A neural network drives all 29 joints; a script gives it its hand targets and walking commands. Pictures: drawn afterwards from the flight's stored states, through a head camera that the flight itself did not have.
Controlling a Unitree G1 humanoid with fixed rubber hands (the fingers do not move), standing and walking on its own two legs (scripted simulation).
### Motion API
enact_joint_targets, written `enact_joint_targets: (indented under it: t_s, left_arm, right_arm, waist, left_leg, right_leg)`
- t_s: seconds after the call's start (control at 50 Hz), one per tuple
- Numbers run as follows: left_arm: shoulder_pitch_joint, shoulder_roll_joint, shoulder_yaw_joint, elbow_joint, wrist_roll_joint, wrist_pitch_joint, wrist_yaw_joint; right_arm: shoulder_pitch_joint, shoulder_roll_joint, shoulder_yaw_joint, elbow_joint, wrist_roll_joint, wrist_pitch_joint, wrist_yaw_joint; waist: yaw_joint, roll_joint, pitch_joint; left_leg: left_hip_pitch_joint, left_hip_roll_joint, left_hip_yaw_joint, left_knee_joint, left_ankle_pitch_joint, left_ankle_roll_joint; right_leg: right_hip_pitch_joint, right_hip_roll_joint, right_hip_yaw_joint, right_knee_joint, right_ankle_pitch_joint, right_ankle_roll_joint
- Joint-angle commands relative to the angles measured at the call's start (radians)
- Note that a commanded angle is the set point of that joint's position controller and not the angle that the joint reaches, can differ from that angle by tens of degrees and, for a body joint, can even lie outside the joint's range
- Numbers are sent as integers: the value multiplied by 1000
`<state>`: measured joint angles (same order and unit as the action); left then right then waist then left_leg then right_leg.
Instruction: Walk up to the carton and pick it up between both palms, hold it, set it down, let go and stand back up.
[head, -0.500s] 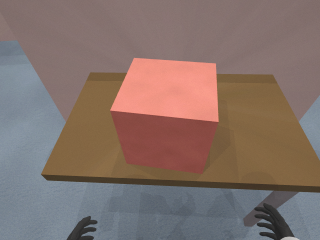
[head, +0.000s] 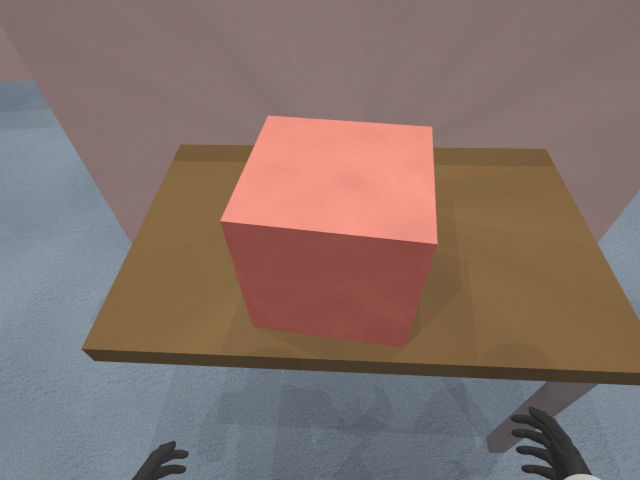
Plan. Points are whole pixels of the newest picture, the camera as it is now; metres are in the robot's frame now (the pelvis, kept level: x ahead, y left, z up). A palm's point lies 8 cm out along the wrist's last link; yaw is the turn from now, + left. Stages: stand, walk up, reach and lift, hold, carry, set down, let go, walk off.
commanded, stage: stand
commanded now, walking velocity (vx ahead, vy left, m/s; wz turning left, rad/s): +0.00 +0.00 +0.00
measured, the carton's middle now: (336, 233) +0.46 -0.01 +0.00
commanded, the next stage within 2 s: none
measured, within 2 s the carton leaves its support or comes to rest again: neither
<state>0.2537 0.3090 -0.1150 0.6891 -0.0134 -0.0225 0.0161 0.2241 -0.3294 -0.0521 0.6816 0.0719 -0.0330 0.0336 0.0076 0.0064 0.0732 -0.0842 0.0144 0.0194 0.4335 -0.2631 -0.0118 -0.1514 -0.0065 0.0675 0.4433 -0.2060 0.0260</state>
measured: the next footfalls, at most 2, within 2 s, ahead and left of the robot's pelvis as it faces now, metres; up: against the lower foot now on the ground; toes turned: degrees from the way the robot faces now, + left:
none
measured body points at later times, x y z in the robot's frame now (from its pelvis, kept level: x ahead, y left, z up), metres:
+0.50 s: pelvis -0.01 +0.00 +0.00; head -0.02 -0.01 +0.45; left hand +0.11 +0.25 -0.11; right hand +0.13 -0.29 -0.09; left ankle -0.01 +0.12 -0.74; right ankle +0.03 -0.14 -0.74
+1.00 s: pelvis -0.01 +0.00 +0.00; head -0.01 -0.01 +0.45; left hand +0.11 +0.26 -0.11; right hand +0.13 -0.29 -0.09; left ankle -0.01 +0.12 -0.74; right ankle +0.03 -0.14 -0.74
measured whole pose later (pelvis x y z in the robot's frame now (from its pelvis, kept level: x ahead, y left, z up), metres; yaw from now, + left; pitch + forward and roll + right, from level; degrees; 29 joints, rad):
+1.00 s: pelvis -0.01 +0.00 +0.00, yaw +0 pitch -5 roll +0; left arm 0.21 0.32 -0.11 0.76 -0.01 -0.01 0.01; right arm 0.23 -0.34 -0.05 0.72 0.07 -0.03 0.03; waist 0.01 0.01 0.08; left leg -0.08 0.01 0.02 0.43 -0.25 -0.01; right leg -0.15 -0.01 0.07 0.44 -0.20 0.03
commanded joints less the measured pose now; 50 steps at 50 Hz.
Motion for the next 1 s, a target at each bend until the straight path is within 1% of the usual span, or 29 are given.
enact_joint_targets:
  t_s: [0.0, 0.04, 0.08, 0.1, 0.12, 0.14, 0.18, 0.2, 0.24, 0.26, 0.3, 0.38, 0.4, 0.44, 0.46, 0.48, 0.5, 0.52, 0.54, 0.56, 0.62, 0.68, 0.7, 0.74, 0.76, 0.84, 0.86, 0.9, 0.98]
  left_arm:
    - [-79, 247, 166, -36, 40, -31, 0]
    - [-45, 252, 157, -15, 36, -28, 8]
    - [-42, 268, 162, -22, 36, -25, 5]
    - [-53, 279, 170, -23, 37, -23, 13]
    - [-70, 251, 153, -21, 26, -24, 4]
    - [-44, 244, 160, -25, 32, -25, -1]
    - [-106, 258, 160, -18, 32, -17, 6]
    - [-77, 231, 160, -6, 33, -15, 6]
    - [-62, 252, 159, -4, 17, -20, 9]
    - [-57, 215, 148, 8, 25, -23, 0]
    - [-69, 246, 152, 6, 32, -26, -3]
    - [-51, 229, 149, -13, 29, -32, -2]
    - [-71, 270, 160, 13, 30, -27, -6]
    - [-97, 267, 168, 6, 36, -26, 2]
    - [-62, 253, 159, 5, 17, -28, -10]
    - [-89, 274, 164, 20, 37, -26, -4]
    - [-47, 262, 160, 11, 20, -19, -8]
    - [-21, 279, 160, 24, 24, -21, -10]
    - [-68, 242, 156, 25, 26, -24, -9]
    - [-99, 249, 148, 14, 35, -21, -10]
    - [-108, 276, 167, 28, 23, -14, -6]
    - [-122, 275, 165, 18, 19, -20, -3]
    - [-121, 233, 151, 20, 21, -11, -3]
    - [-62, 282, 159, 29, 17, -22, -5]
    - [-97, 260, 151, 40, 22, -17, 2]
    - [-112, 266, 158, 45, 23, -11, -2]
    - [-107, 252, 154, 50, 23, -15, 1]
    - [-102, 280, 155, 45, 30, -14, 10]
    - [-127, 251, 151, 57, 15, -16, -1]
  right_arm:
    - [-19, -215, -63, -9, -87, -27, -17]
    - [-25, -199, -57, -7, -82, -20, -20]
    - [-34, -209, -63, -15, -91, -13, -20]
    - [-15, -184, -62, -13, -86, -18, -17]
    - [-1, -224, -65, 2, -84, -21, -21]
    - [-39, -242, -77, 0, -91, -20, -29]
    - [-38, -215, -67, -3, -80, -22, -20]
    - [-63, -215, -70, -15, -83, -17, -21]
    - [-41, -239, -68, -10, -92, -15, -14]
    - [-14, -220, -73, 2, -84, -14, -22]
    - [-59, -224, -63, 11, -83, -11, -18]
    - [-47, -240, -77, -5, -83, -20, -28]
    - [-55, -254, -78, 6, -80, -17, -19]
    - [-40, -219, -69, 13, -89, -12, -28]
    - [-47, -223, -55, 9, -88, -12, -28]
    - [-52, -195, -56, 7, -83, -14, -23]
    - [-36, -222, -58, 13, -76, -15, -20]
    - [-52, -214, -60, 2, -84, -10, -20]
    - [-30, -247, -66, 22, -83, -13, -28]
    - [-52, -215, -57, 33, -79, -11, -22]
    - [-79, -235, -68, 2, -77, -18, -19]
    - [-36, -245, -68, 33, -81, -17, -21]
    - [-6, -214, -68, 38, -78, -18, -29]
    - [-78, -246, -67, 20, -86, -11, -29]
    - [-49, -210, -63, 27, -75, -8, -28]
    - [-45, -214, -62, 43, -81, -9, -29]
    - [-14, -229, -68, 42, -70, -16, -21]
    - [-41, -238, -66, 45, -82, -7, -26]
    - [-55, -230, -68, 41, -76, -13, -27]
  waist:
    - [1, -40, -30]
    - [-16, -1, -27]
    - [-11, -52, 6]
    - [-25, -10, -20]
    - [-19, -64, -74]
    - [11, -4, -50]
    - [-37, -7, -29]
    - [-1, 5, 0]
    - [8, -47, 2]
    - [-21, -19, -11]
    - [8, -31, -41]
    - [8, -85, -54]
    - [-9, -58, -52]
    - [-25, -16, 23]
    - [7, -45, -15]
    - [-24, -33, 17]
    - [7, -5, -47]
    - [18, -79, 0]
    - [13, -2, 24]
    - [-10, -60, 56]
    - [-15, 27, 23]
    - [-21, -79, 39]
    - [-29, -40, 25]
    - [12, -37, -1]
    - [-22, 6, 7]
    - [-22, -69, 41]
    - [-20, -17, 29]
    - [-11, -55, 27]
    - [-3, -32, -26]
  left_leg:
    - [-62, 89, -83, -97, 121, 36]
    - [-24, 98, -95, -97, 184, 28]
    - [-56, 100, -103, -90, 183, 45]
    - [-37, 108, -84, -95, 150, 37]
    - [-15, 102, -89, -97, 139, 37]
    - [-22, 104, -89, -104, 113, 30]
    - [-48, 100, -88, -133, 39, 20]
    - [-71, 109, -99, -135, 46, 34]
    - [-55, 96, -101, -122, 52, 40]
    - [-6, 104, -93, -128, 60, 37]
    - [-29, 114, -104, -112, 97, 33]
    - [5, 114, -95, -98, 137, 36]
    - [-38, 102, -86, -97, 109, 37]
    - [-40, 91, -81, -125, 136, 30]
    - [-60, 97, -80, -126, 62, 44]
    - [-67, 105, -86, -148, 0, 41]
    - [-76, 96, -100, -137, 0, 38]
    - [-98, 100, -106, -150, -11, 42]
    - [-93, 103, -95, -139, 52, 36]
    - [-88, 99, -87, -142, 19, 25]
    - [-95, 99, -113, -143, -28, 33]
    - [-43, 109, -89, -139, 23, 34]
    - [-46, 111, -94, -132, -25, 39]
    - [-82, 112, -110, -140, -31, 50]
    - [-92, 112, -115, -147, -16, 36]
    - [-66, 108, -104, -149, 24, 37]
    - [-65, 110, -108, -149, 3, 35]
    - [-58, 122, -116, -123, 122, 39]
    - [-39, 100, -98, -132, 67, 31]
  right_leg:
    - [-35, -76, 46, -28, 145, -54]
    - [-40, -85, 56, -21, 215, -63]
    - [-27, -89, 41, -35, 243, -46]
    - [-48, -96, 74, -31, 225, -53]
    - [-20, -88, 41, -19, 193, -52]
    - [-38, -88, 46, -39, 130, -61]
    - [-48, -81, 52, -46, 127, -51]
    - [-44, -80, 45, -50, 118, -65]
    - [-59, -80, 63, -54, 104, -69]
    - [-72, -87, 61, -44, 114, -68]
    - [-16, -91, 54, -64, 146, -65]
    - [-37, -90, 39, -58, 224, -58]
    - [0, -91, 42, -54, 232, -52]
    - [-64, -93, 70, -59, 196, -58]
    - [-39, -88, 57, -77, 103, -55]
    - [-66, -93, 74, -79, 94, -52]
    - [1, -82, 61, -62, 87, -47]
    - [-12, -82, 29, -54, 71, -50]
    - [-50, -87, 68, -74, 83, -47]
    - [-82, -80, 48, -86, 92, -52]
    - [-69, -78, 69, -64, 89, -44]
    - [-119, -80, 61, -84, 58, -59]
    - [-103, -90, 61, -94, 64, -48]
    - [-32, -79, 59, -80, 75, -50]
    - [-54, -90, 67, -78, 83, -48]
    - [-85, -89, 56, -69, 119, -50]
    - [-66, -91, 58, -91, 77, -49]
    - [-63, -97, 56, -60, 173, -49]
    - [-41, -83, 46, -81, 130, -48]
